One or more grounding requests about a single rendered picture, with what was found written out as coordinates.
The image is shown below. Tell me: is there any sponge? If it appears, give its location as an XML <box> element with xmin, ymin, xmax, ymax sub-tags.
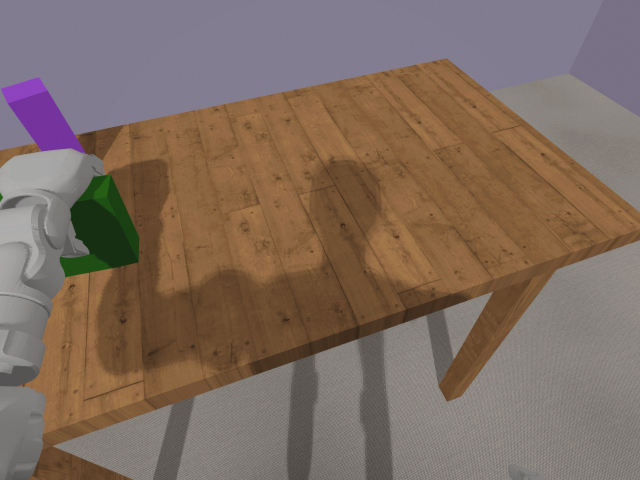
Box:
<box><xmin>0</xmin><ymin>175</ymin><xmax>139</xmax><ymax>277</ymax></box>

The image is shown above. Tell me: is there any robot left hand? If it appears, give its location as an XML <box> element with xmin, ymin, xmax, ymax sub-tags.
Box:
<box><xmin>0</xmin><ymin>148</ymin><xmax>105</xmax><ymax>258</ymax></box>

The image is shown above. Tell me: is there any robot left forearm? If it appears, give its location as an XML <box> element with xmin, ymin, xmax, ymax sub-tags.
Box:
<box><xmin>0</xmin><ymin>189</ymin><xmax>71</xmax><ymax>387</ymax></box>

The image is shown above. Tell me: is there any table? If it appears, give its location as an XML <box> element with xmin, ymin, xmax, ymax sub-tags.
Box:
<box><xmin>0</xmin><ymin>58</ymin><xmax>640</xmax><ymax>480</ymax></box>

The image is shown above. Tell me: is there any robot left upper arm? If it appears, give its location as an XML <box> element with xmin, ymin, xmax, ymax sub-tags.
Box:
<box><xmin>0</xmin><ymin>386</ymin><xmax>46</xmax><ymax>480</ymax></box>

